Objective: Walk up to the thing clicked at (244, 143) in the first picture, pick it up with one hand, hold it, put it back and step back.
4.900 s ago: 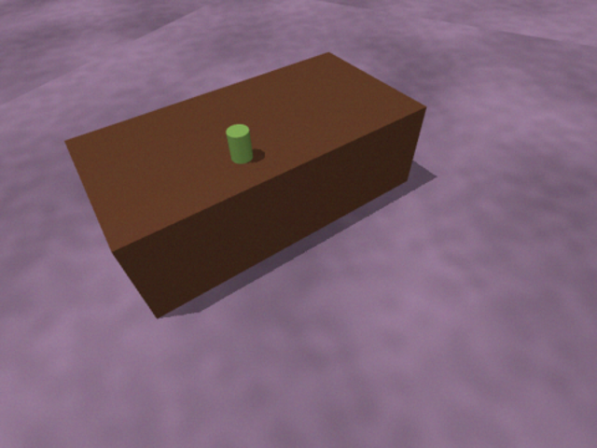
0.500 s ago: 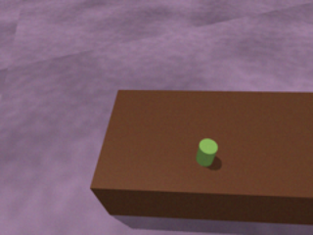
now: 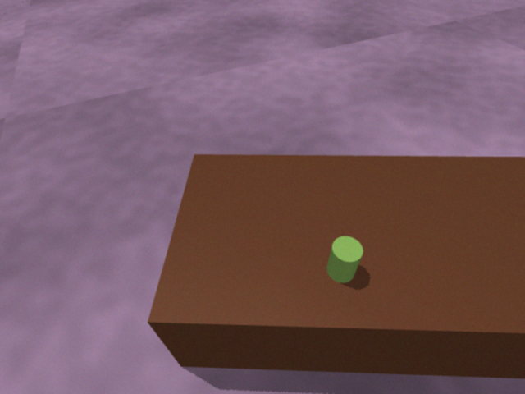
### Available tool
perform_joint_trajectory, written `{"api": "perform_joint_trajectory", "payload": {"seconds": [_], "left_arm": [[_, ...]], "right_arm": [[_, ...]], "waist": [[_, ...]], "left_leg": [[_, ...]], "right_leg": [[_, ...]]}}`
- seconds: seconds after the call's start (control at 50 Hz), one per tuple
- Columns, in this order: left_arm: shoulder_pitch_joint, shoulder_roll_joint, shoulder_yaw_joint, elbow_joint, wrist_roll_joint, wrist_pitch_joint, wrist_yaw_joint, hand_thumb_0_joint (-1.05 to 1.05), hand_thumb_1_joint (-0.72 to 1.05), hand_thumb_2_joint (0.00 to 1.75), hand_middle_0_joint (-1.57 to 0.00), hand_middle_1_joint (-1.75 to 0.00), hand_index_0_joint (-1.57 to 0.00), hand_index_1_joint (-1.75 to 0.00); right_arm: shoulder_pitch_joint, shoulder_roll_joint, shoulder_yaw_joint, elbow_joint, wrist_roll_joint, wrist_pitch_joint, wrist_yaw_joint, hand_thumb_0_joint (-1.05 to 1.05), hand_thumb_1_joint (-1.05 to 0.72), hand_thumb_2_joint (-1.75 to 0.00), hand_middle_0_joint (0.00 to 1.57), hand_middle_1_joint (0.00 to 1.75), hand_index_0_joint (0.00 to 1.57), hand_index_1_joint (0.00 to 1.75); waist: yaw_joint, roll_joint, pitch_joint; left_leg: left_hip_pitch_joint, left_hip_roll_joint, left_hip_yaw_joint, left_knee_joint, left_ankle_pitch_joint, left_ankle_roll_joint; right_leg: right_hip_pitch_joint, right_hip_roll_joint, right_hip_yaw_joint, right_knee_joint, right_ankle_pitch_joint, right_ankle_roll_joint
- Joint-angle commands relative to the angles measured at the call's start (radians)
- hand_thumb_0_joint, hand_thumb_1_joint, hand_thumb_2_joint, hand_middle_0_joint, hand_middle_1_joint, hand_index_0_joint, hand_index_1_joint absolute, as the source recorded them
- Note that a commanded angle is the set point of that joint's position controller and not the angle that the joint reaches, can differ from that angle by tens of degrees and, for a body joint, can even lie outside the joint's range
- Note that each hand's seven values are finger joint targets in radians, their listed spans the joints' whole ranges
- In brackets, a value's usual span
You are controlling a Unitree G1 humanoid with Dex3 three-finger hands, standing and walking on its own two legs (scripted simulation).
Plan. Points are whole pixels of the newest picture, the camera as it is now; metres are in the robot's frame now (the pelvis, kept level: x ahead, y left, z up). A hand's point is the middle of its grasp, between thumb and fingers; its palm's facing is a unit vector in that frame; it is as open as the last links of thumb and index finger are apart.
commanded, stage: stand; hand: right
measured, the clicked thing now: (343, 259) +0.52 -0.19 -0.31
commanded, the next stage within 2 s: none
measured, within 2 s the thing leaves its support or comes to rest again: neither
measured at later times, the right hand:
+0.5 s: hand out of the picture +0.08 -0.26 -0.15, palm faces -0.01 +0.94 -0.33, open 7.3 cm
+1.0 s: hand out of the picture +0.07 -0.27 -0.16, palm faces -0.03 +0.94 -0.33, open 7.3 cm
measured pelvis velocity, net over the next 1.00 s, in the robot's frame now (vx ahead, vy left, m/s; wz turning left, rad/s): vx -0.01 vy -0.02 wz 0.02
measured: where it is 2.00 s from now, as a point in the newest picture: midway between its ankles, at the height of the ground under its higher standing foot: outside the picture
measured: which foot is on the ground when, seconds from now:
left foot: down 0.00-1.00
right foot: down 0.00-1.00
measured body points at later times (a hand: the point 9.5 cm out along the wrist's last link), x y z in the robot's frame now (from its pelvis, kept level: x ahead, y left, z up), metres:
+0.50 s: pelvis -0.01 -0.01 +0.00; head +0.00 -0.01 +0.45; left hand +0.07 +0.29 -0.13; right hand +0.08 -0.31 -0.13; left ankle -0.01 +0.10 -0.75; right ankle +0.00 -0.14 -0.75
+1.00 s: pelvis -0.01 -0.02 +0.00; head +0.00 -0.02 +0.45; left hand +0.07 +0.28 -0.13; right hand +0.07 -0.32 -0.13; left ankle -0.01 +0.10 -0.75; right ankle +0.00 -0.14 -0.75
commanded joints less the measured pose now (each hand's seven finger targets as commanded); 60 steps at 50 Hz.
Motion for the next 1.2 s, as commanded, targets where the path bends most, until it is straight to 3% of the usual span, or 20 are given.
{"api": "perform_joint_trajectory", "payload": {"seconds": [0.0, 0.06, 0.18, 0.38, 0.5, 0.6, 1.18], "left_arm": [[-0.046, 0.198, 0.031, -0.066, -0.012, -0.018, 0.015, 0.00, 0.90, 0.90, -0.20, -0.30, -0.20, -0.30], [-0.041, 0.201, 0.031, -0.068, -0.012, -0.016, 0.014, 0.00, 0.90, 0.90, -0.20, -0.30, -0.20, -0.30], [-0.035, 0.204, 0.029, -0.074, -0.010, -0.015, 0.012, 0.00, 0.90, 0.90, -0.20, -0.30, -0.20, -0.30], [-0.036, 0.205, 0.028, -0.073, -0.006, -0.015, 0.011, 0.00, 0.90, 0.90, -0.20, -0.30, -0.20, -0.30], [-0.033, 0.212, 0.030, -0.075, -0.008, -0.017, 0.010, 0.00, 0.90, 0.90, -0.20, -0.30, -0.20, -0.30], [-0.020, 0.207, 0.027, -0.071, -0.008, -0.017, 0.010, 0.00, 0.90, 0.90, -0.20, -0.30, -0.20, -0.30], [-0.018, 0.219, 0.028, -0.081, -0.008, -0.017, 0.010, 0.00, 0.90, 0.90, -0.20, -0.30, -0.20, -0.30]], "right_arm": [[-0.061, -0.210, -0.029, -0.061, 0.004, -0.030, -0.020, 0.00, -0.90, -0.90, 0.20, 0.30, 0.20, 0.30], [-0.056, -0.215, -0.030, -0.057, 0.003, -0.035, -0.022, 0.00, -0.90, -0.90, 0.20, 0.30, 0.20, 0.30], [-0.058, -0.211, -0.026, -0.052, 0.004, -0.033, -0.023, 0.00, -0.90, -0.90, 0.20, 0.30, 0.20, 0.30], [-0.065, -0.211, -0.023, -0.049, 0.002, -0.030, -0.019, 0.00, -0.90, -0.90, 0.20, 0.30, 0.20, 0.30], [-0.055, -0.206, -0.022, -0.048, 0.001, -0.034, -0.018, 0.00, -0.90, -0.90, 0.20, 0.30, 0.20, 0.30], [-0.053, -0.205, -0.020, -0.046, 0.002, -0.030, -0.018, 0.00, -0.90, -0.90, 0.20, 0.30, 0.20, 0.30], [-0.020, -0.213, -0.015, -0.055, 0.000, -0.031, -0.020, 0.00, -0.90, -0.90, 0.20, 0.30, 0.20, 0.30]], "waist": [[0.003, -0.004, -0.060], [0.001, 0.012, -0.097], [0.001, 0.028, -0.109], [0.000, 0.009, -0.060], [-0.002, 0.014, -0.087], [0.001, -0.005, -0.053], [0.003, 0.004, -0.077]], "left_leg": [[0.022, 0.145, -0.136, -0.071, 0.226, -0.004], [0.053, 0.148, -0.132, -0.066, 0.281, -0.007], [0.061, 0.143, -0.124, -0.073, 0.252, -0.011], [0.024, 0.138, -0.134, -0.097, 0.107, -0.011], [0.041, 0.143, -0.137, -0.089, 0.147, -0.010], [0.026, 0.135, -0.138, -0.087, 0.099, -0.010], [0.030, 0.147, -0.138, -0.072, 0.140, -0.009]], "right_leg": [[-0.007, -0.096, 0.074, -0.038, 0.184, -0.040], [0.019, -0.099, 0.067, -0.028, 0.214, -0.042], [0.027, -0.102, 0.071, -0.045, 0.198, -0.044], [-0.001, -0.101, 0.072, -0.076, 0.094, -0.043], [0.005, -0.106, 0.080, -0.066, 0.115, -0.051], [-0.020, -0.101, 0.076, -0.083, 0.090, -0.045], [-0.003, -0.104, 0.082, -0.072, 0.122, -0.057]]}}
